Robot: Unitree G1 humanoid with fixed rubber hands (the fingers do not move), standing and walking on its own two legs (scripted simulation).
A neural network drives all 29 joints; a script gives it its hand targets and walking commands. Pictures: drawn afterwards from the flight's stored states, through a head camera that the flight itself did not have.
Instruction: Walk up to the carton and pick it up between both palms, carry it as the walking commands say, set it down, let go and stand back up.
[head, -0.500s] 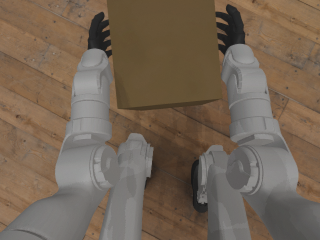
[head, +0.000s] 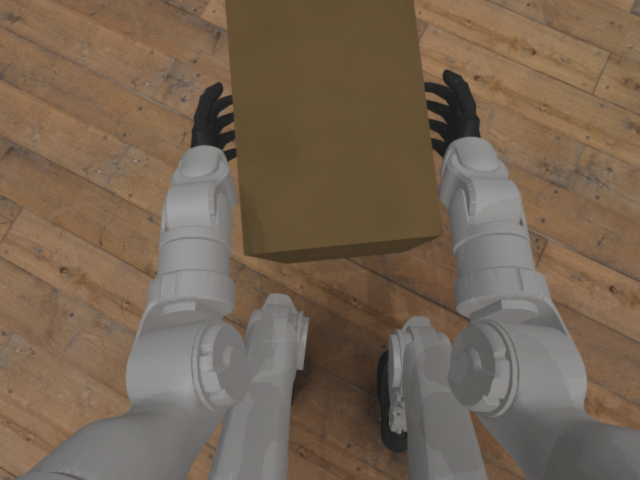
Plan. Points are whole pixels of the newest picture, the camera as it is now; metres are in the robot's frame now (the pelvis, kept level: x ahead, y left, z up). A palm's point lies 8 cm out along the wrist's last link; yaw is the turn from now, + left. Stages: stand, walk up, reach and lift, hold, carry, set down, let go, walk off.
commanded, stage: reach and lift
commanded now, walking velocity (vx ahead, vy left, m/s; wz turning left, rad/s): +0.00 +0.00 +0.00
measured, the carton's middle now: (333, 151) +0.51 +0.06 -0.14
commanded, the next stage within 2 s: none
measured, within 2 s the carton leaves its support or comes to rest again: neither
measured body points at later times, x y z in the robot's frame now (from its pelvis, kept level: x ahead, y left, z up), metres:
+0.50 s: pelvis +0.01 +0.00 +0.06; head +0.23 +0.02 +0.45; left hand +0.45 +0.20 +0.00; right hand +0.49 -0.08 +0.01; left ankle +0.12 +0.13 -0.49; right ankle +0.07 -0.12 -0.49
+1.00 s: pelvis +0.03 +0.00 +0.13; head +0.21 +0.02 +0.54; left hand +0.43 +0.19 +0.07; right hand +0.47 -0.09 +0.08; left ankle +0.12 +0.13 -0.49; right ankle +0.07 -0.12 -0.49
